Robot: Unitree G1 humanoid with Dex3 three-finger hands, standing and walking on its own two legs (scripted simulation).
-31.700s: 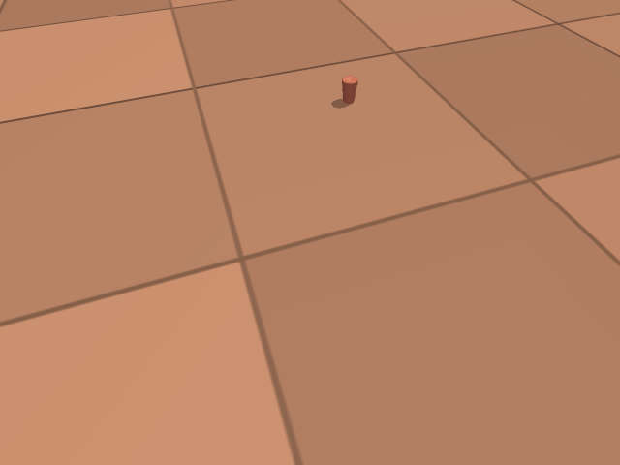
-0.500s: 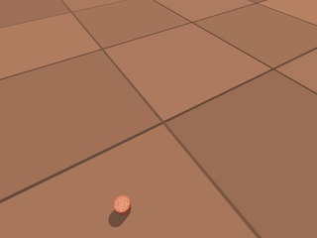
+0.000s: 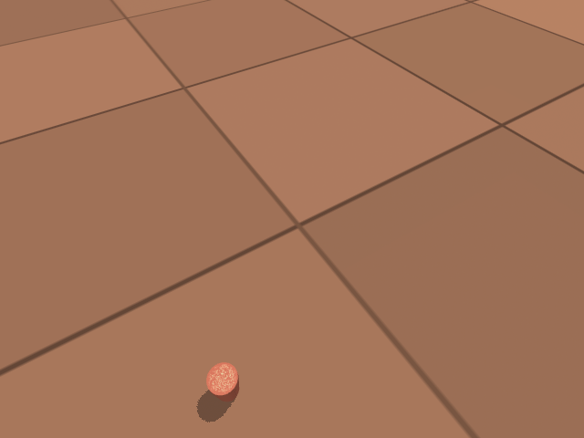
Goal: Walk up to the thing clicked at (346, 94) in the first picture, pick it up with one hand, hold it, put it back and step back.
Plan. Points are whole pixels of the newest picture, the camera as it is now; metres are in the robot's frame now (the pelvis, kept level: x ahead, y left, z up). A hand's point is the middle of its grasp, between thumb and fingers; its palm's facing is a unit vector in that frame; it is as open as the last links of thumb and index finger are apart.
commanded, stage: stand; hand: left
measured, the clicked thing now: (225, 385) +0.39 +0.23 -0.72
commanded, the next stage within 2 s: step back in 0.30 s
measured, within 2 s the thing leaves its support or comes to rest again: neither
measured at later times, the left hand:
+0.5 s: hand out of the picture +0.07 +0.26 -0.17, palm faces -0.02 -0.92 -0.39, open 7.4 cm
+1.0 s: hand out of the picture +0.04 +0.29 -0.18, palm faces -0.05 -0.94 -0.35, open 7.4 cm
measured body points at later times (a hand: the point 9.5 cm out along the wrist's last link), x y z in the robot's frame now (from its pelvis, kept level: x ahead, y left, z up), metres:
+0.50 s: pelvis -0.03 -0.01 -0.01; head +0.03 -0.01 +0.43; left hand +0.07 +0.31 -0.14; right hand +0.07 -0.31 -0.14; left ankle +0.01 +0.13 -0.75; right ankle -0.01 -0.14 -0.75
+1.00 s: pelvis -0.11 +0.04 -0.02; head -0.03 +0.07 +0.42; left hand +0.04 +0.34 -0.15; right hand -0.06 -0.27 -0.13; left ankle -0.11 +0.13 -0.75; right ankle -0.10 -0.11 -0.67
